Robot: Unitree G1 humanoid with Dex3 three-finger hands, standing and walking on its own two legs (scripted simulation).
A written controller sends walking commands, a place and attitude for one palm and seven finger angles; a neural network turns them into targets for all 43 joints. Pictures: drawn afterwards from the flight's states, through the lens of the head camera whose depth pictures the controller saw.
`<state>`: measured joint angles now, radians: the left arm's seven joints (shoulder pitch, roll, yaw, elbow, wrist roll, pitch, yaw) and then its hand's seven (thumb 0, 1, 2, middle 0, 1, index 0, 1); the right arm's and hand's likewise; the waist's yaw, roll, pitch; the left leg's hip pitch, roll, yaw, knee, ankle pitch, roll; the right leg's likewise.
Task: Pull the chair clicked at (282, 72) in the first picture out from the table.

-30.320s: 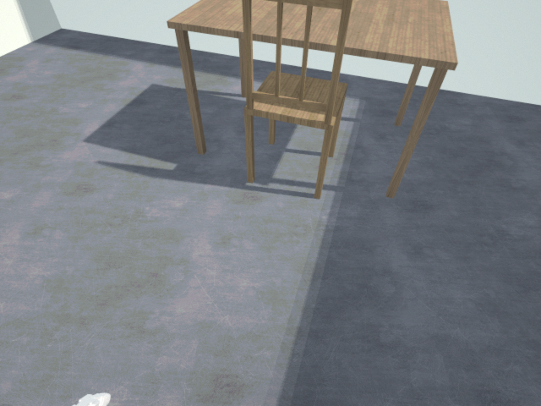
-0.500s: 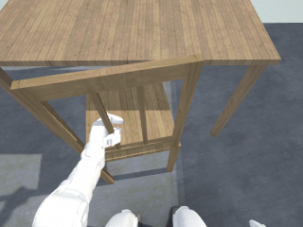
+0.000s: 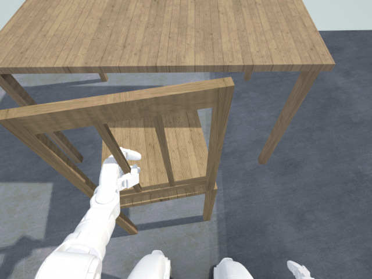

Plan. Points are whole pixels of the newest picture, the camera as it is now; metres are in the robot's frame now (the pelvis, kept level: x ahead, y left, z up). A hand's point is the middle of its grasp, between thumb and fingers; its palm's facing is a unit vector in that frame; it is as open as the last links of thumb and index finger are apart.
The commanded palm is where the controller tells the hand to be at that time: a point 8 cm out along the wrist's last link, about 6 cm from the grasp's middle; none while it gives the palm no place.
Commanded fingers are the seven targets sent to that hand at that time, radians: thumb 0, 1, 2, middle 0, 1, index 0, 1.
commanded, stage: step backward, pulling the chair out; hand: left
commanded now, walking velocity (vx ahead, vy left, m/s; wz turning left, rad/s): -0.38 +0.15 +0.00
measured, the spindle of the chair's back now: (124, 164) +0.37 +0.17 -0.03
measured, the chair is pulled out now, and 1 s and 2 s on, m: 0.24 0.38 0.67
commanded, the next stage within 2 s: stop walking, hand still on the chair in 1.48 s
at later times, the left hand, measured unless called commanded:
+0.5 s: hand (130, 196) +0.30 +0.15 -0.06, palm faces +0.04 -0.98 -0.19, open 5.1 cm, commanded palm +0.30 +0.20 -0.05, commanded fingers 0.00 0.90 0.90 -0.50 -1.45 -0.50 -1.45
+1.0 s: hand (124, 236) +0.21 +0.14 -0.05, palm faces +0.03 -0.98 -0.19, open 5.1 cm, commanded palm +0.21 +0.20 -0.05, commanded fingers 0.00 0.90 0.90 -0.50 -1.45 -0.50 -1.45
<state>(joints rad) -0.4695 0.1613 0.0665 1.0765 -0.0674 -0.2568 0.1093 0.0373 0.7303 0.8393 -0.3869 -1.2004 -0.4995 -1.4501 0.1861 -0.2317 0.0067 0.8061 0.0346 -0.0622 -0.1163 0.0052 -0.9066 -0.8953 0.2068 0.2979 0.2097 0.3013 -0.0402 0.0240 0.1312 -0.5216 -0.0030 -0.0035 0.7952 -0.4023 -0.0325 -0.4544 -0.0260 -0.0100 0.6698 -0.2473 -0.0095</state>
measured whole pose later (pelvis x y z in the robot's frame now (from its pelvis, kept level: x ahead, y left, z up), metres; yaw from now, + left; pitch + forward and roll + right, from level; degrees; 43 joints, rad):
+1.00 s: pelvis -0.17 +0.02 +0.01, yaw +1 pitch +3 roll +1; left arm -0.56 0.17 0.08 1.10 -0.03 -0.21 0.10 0.04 0.73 0.79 -0.34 -1.24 -0.50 -1.45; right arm 0.16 -0.31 -0.02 0.81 0.03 -0.07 -0.12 0.01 -0.91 -0.90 0.20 0.30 0.21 0.30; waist -0.08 0.01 0.14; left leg -0.40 0.01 -0.05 0.73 -0.43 -0.05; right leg -0.46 -0.06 -0.03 0.59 -0.19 0.01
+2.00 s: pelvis -0.35 +0.04 +0.01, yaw -2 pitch -2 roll +0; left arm -0.13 0.13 0.03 0.83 -0.05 -0.14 0.09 0.06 0.73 0.83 -0.37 -1.27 -0.50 -1.45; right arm 0.26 -0.20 0.02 0.75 0.02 -0.02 -0.10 0.01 -0.91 -0.90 0.21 0.30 0.21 0.30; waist -0.03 0.05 0.05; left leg -0.25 0.06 0.03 0.53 -0.25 -0.02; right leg -0.22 -0.01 -0.02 0.52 -0.26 0.01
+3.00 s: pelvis -0.33 +0.05 -0.01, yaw +0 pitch +8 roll +0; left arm 0.14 0.16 -0.01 0.33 -0.06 0.00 0.05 0.01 -0.32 0.30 -0.38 -1.16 -0.40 -1.17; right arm 0.21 -0.25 -0.01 0.61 0.03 -0.09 -0.05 0.01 -0.91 -0.90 0.20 0.30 0.20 0.30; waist -0.04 0.04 -0.06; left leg -0.51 0.03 0.01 0.74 -0.36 -0.02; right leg -0.48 -0.05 -0.02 0.74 -0.40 0.03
